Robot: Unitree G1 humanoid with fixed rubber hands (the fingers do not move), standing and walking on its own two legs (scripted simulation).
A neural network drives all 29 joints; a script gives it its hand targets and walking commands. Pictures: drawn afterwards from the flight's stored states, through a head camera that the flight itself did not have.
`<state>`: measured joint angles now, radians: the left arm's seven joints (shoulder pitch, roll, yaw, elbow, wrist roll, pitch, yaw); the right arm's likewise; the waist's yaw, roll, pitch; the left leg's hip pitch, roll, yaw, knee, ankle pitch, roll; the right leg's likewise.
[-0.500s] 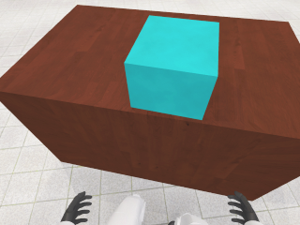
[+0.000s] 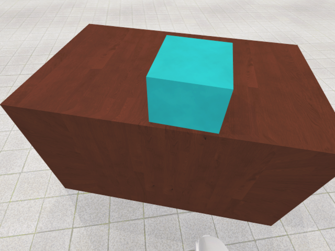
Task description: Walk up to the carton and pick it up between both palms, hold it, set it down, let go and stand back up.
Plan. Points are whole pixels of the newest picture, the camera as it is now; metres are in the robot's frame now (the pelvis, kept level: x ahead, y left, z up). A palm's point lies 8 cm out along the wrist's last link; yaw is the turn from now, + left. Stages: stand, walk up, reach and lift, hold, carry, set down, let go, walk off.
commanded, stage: walk up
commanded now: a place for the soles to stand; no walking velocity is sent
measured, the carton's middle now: (191, 81) +0.66 -0.05 +0.04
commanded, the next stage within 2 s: none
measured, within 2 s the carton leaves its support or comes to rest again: neither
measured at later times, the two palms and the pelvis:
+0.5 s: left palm (89, 232) +0.18 +0.22 -0.10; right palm out of the picture +0.12 -0.23 -0.13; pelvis +0.07 +0.01 -0.01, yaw -13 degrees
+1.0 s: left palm (96, 220) +0.22 +0.22 -0.13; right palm out of the picture +0.10 -0.19 -0.12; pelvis +0.05 +0.04 -0.02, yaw -15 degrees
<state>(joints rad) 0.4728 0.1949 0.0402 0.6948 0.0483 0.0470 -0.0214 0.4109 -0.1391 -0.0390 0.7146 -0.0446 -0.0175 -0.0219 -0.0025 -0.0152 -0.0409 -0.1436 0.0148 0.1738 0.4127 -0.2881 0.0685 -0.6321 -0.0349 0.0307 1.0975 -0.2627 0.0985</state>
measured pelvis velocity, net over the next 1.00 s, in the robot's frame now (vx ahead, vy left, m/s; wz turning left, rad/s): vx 0.05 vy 0.04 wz -0.27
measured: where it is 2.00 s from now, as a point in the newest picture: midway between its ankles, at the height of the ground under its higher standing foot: outside the picture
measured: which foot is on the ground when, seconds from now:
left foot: down 0.00-0.20, up 0.22-0.56, down 0.58-1.00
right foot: up 0.00-0.16, down 0.18-0.60, up 0.62-0.96, down 0.98-1.00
